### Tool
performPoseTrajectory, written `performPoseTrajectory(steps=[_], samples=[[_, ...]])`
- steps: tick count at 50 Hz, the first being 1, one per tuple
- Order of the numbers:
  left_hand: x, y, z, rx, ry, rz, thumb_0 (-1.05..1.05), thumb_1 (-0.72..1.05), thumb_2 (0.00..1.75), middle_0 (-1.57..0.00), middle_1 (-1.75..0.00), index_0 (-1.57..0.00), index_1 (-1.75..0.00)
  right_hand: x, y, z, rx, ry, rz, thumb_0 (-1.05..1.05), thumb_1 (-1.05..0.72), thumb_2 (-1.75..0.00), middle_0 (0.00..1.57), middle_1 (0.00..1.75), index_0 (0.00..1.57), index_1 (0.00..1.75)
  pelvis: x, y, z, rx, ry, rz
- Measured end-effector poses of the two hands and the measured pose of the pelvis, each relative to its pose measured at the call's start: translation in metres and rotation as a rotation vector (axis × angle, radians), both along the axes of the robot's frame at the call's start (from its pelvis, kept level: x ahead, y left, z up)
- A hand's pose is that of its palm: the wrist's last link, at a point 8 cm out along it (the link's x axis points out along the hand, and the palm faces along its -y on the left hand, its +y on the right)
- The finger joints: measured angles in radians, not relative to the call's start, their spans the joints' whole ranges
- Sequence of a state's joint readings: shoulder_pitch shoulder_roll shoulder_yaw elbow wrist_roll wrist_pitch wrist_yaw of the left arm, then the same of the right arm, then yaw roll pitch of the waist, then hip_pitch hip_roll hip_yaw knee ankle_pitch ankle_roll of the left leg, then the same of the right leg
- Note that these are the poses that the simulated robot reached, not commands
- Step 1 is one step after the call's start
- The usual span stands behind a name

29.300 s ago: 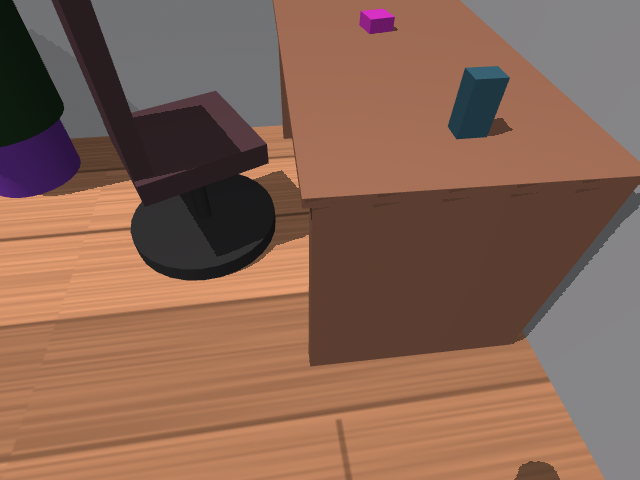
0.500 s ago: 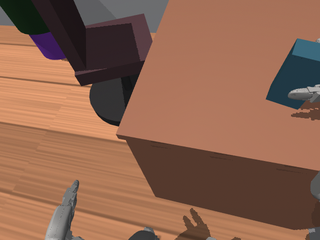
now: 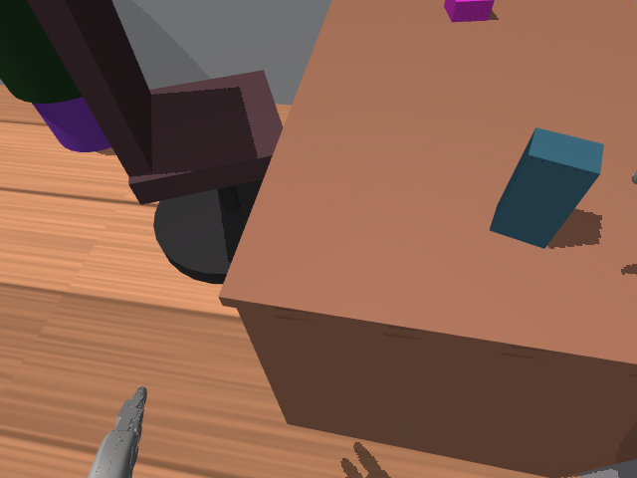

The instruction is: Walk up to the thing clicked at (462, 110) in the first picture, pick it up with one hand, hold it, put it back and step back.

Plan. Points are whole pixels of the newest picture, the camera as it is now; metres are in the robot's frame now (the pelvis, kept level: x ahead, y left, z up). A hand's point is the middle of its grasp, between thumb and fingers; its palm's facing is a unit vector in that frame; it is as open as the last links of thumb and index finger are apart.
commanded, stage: rise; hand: right
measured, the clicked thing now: (540, 191) +0.51 -0.22 +0.08
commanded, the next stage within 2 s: sink last in 0.12 s
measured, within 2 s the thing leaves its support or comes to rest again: neither
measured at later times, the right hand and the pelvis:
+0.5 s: hand out of the picture +0.42 -0.40 +0.18, palm faces +0.54 +0.77 -0.34, open 17.7 cm; pelvis +0.02 +0.00 +0.02, yaw +0 degrees
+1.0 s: hand out of the picture +0.20 -0.25 +0.20, palm faces +0.44 +0.79 -0.43, open 17.7 cm; pelvis +0.00 +0.01 +0.03, yaw -2 degrees
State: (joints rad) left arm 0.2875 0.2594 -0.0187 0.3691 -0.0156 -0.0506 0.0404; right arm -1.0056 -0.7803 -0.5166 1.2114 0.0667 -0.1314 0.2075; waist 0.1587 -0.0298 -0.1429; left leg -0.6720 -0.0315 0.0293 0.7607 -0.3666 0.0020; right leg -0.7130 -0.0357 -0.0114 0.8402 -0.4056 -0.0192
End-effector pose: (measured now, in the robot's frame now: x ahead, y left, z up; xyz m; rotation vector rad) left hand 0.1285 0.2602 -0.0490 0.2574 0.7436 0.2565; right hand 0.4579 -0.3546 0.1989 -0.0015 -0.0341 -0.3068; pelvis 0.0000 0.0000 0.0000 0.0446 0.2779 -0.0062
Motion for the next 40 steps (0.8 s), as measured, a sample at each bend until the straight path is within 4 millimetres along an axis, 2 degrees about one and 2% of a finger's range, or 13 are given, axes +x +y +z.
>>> performPoseTrajectory(steps=[4,8,11,15,19,23,26,28,32,36,40], samples=[[0.014,-0.007,0.007,-0.017,-0.05,-0.028,-0.01,-0.51,0.04,-0.05,-0.04,-0.05,-0.04,-0.009,-0.008,0.019,0.005,0.027,0.029,-0.02,0.6,-0.03,0.08,0.07,0.08,0.06,0.004,0.0,0.005,-0.006,-0.021,-0.005],[0.024,-0.013,0.018,-0.038,-0.095,-0.059,-0.01,-0.52,0.05,-0.05,-0.04,-0.05,-0.04,-0.019,-0.016,0.016,-0.063,0.131,0.007,-0.02,0.6,-0.03,0.07,0.06,0.07,0.05,0.005,0.002,0.01,-0.014,-0.042,-0.006],[0.02,-0.011,0.02,-0.05,-0.076,-0.067,-0.01,-0.52,0.05,-0.05,-0.04,-0.05,-0.04,-0.028,-0.028,0.001,-0.093,0.225,-0.052,-0.01,0.6,-0.03,0.07,0.06,0.07,0.05,0.005,0.003,0.013,-0.018,-0.051,-0.006],[0.002,-0.008,0.009,-0.065,0.037,-0.064,-0.01,-0.52,0.06,-0.05,-0.04,-0.05,-0.04,-0.044,-0.049,-0.012,-0.134,0.285,-0.15,-0.02,0.6,-0.03,0.06,0.06,0.07,0.06,0.005,0.004,0.017,-0.018,-0.053,0.0],[-0.008,-0.004,0.0,-0.066,0.122,-0.054,-0.01,-0.52,0.06,-0.05,-0.04,-0.05,-0.04,-0.059,-0.069,-0.006,-0.179,0.254,-0.258,-0.02,0.6,-0.03,0.06,0.06,0.06,0.05,0.008,0.002,0.019,-0.012,-0.058,0.002],[0.007,-0.001,0.004,-0.05,0.08,-0.046,-0.01,-0.52,0.07,-0.05,-0.04,-0.05,-0.04,-0.077,-0.076,0.001,-0.254,0.232,-0.314,-0.02,0.6,-0.04,0.06,0.06,0.06,0.05,0.014,-0.002,0.022,-0.008,-0.075,0.004],[0.034,-0.001,0.024,-0.033,-0.047,-0.066,-0.01,-0.53,0.07,-0.05,-0.05,-0.05,-0.04,-0.091,-0.068,-0.002,-0.29,0.218,-0.3,-0.02,0.6,-0.04,0.06,0.06,0.06,0.05,0.018,-0.005,0.024,-0.01,-0.099,0.004],[0.049,-0.003,0.039,-0.029,-0.142,-0.081,-0.01,-0.52,0.08,-0.05,-0.05,-0.05,-0.04,-0.104,-0.055,-0.008,-0.323,0.201,-0.261,-0.02,0.6,-0.04,0.06,0.06,0.05,0.05,0.021,-0.006,0.025,-0.012,-0.118,0.004],[0.061,-0.004,0.057,-0.054,-0.244,-0.083,-0.01,-0.52,0.08,-0.05,-0.05,-0.05,-0.05,-0.142,-0.018,-0.028,-0.349,0.171,-0.152,-0.02,0.6,-0.05,0.06,0.06,0.05,0.05,0.026,-0.006,0.027,-0.019,-0.16,0.004],[0.047,0.002,0.042,-0.088,-0.158,-0.033,-0.01,-0.52,0.07,-0.05,-0.05,-0.05,-0.05,-0.189,0.016,-0.049,-0.315,0.174,-0.083,-0.02,0.6,-0.05,0.06,0.06,0.06,0.05,0.025,-0.002,0.029,-0.023,-0.198,-0.004],[0.024,0.002,0.014,-0.108,0.006,-0.005,-0.01,-0.52,0.07,-0.04,-0.05,-0.05,-0.04,-0.23,0.034,-0.05,-0.318,0.165,-0.092,-0.02,0.6,-0.04,0.06,0.06,0.06,0.06,0.018,0.002,0.03,-0.026,-0.226,-0.014]])
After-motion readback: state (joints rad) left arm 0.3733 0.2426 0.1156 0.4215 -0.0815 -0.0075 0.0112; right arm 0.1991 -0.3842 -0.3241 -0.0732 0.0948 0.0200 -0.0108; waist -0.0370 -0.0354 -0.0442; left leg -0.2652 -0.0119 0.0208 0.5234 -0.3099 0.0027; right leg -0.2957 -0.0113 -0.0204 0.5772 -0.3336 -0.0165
